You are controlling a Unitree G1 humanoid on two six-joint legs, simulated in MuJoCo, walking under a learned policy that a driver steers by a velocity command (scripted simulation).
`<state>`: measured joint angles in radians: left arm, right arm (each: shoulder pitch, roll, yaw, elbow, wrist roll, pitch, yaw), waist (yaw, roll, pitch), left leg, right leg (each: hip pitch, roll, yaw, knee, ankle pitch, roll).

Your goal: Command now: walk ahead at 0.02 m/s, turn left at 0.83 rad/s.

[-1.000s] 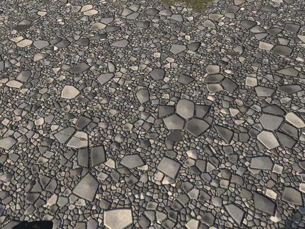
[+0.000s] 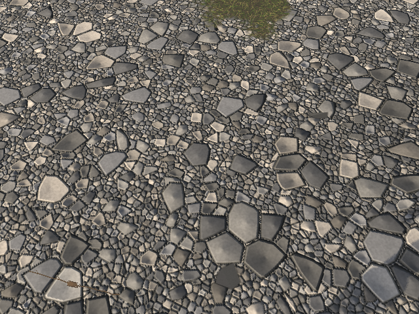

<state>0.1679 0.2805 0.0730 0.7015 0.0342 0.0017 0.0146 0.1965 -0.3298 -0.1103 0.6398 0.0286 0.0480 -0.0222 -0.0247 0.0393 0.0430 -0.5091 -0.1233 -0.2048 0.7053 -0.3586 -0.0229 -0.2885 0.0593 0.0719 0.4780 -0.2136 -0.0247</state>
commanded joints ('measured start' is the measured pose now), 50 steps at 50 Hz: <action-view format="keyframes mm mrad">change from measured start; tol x32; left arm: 1 -138 91 23 -118 3 -28 24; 50 34 212 65 -149 -68 -2 5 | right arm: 1 66 -157 -50 -43 -11 -14 5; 50 -227 -88 -14 -26 -41 -57 -10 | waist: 1 -39 -127 -97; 18 21 -196 -120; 21 9 297 -289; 43 69 60 -121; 45 83 -384 -137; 50 26 -104 -139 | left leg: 1 -150 86 55 389 -71 -37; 17 80 160 295 -50 23 -11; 21 740 549 -255 -236 1057 349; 27 319 356 185 -344 705 234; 40 434 497 252 -347 532 225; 44 308 383 408 -18 410 55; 46 -200 108 231 533 -369 -74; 50 -230 161 105 470 -79 -27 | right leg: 1 136 -340 243 -188 173 -162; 18 239 -374 -185 16 528 -106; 22 -368 -143 -87 759 -509 119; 42 -95 -138 -182 194 -138 26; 45 355 -351 288 -53 724 -200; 50 280 -304 288 -113 459 -228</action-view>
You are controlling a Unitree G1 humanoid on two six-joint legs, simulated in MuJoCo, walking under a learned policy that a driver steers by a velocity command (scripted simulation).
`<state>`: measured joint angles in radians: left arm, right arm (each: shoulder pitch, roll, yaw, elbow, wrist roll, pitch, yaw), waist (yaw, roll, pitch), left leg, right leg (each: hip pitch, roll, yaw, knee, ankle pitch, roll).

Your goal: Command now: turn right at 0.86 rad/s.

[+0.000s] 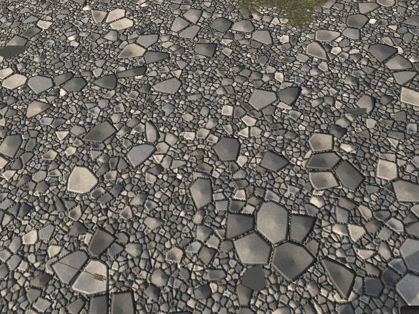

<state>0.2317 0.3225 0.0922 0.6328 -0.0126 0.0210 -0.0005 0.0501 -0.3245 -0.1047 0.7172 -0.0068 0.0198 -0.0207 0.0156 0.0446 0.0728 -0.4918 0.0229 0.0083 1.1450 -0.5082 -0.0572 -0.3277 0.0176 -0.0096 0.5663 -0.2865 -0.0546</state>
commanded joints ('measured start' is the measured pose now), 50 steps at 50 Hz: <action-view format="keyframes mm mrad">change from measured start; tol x8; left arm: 1 -43 163 40 -94 -16 -14 29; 20 -132 106 -13 -114 2 14 23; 23 -1 67 -21 -93 33 -7 22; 26 -91 85 -11 -83 23 2 30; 50 -1 29 -29 30 25 -21 31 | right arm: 1 -65 -89 -19 -95 -7 -30 -8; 20 53 -53 7 -61 7 -60 30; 22 61 -148 -2 -82 -26 -66 23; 50 77 -35 50 4 3 -42 12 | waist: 1 -24 -127 -176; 20 -36 -187 -153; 23 61 174 -171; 37 -28 -68 -117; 50 -21 -54 -90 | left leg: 1 -206 -4 -104 26 113 1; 9 -94 -48 -102 -248 233 -51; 18 83 -28 -66 -471 155 -8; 20 233 -25 -57 -719 370 19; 22 411 186 -265 -763 827 115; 23 360 286 -372 -757 917 273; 29 354 161 -227 -735 699 192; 33 313 43 -105 -701 389 89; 50 330 15 -77 -663 445 66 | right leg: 1 293 -239 357 -203 561 -188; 11 190 -177 386 -165 395 -155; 19 176 -160 461 -71 541 -148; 21 110 -94 430 -53 341 -64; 23 19 62 237 104 -180 55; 24 18 28 202 121 -214 90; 28 60 -12 156 -2 -89 111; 31 186 -30 165 -116 219 82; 50 117 -35 190 -107 245 41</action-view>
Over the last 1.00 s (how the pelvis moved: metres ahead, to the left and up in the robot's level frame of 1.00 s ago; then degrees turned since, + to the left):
0.04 0.01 0.00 2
